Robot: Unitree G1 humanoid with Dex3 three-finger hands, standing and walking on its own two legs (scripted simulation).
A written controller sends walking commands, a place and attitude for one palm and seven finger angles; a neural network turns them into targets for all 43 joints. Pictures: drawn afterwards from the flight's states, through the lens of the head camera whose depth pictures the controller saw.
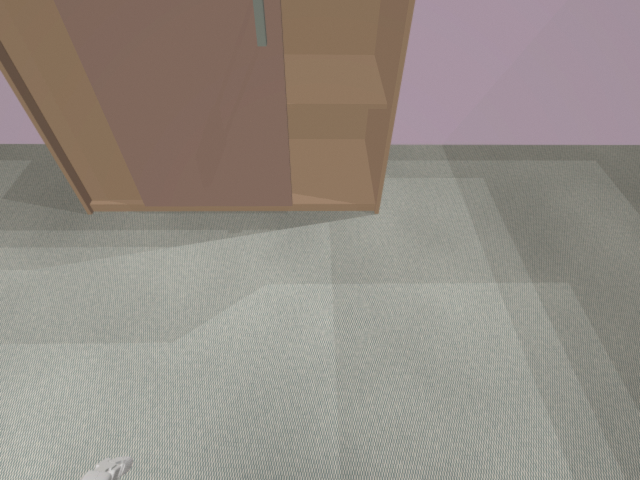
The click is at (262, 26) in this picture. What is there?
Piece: wardrobe's sliding door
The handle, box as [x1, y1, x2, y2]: [253, 0, 266, 45]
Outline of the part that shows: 253,0 257,45 266,45 263,1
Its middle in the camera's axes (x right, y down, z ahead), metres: -0.18 -0.65 +1.12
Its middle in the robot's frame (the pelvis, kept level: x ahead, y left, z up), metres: +1.28 +0.24 +0.08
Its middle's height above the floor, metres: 0.85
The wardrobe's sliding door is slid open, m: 0.38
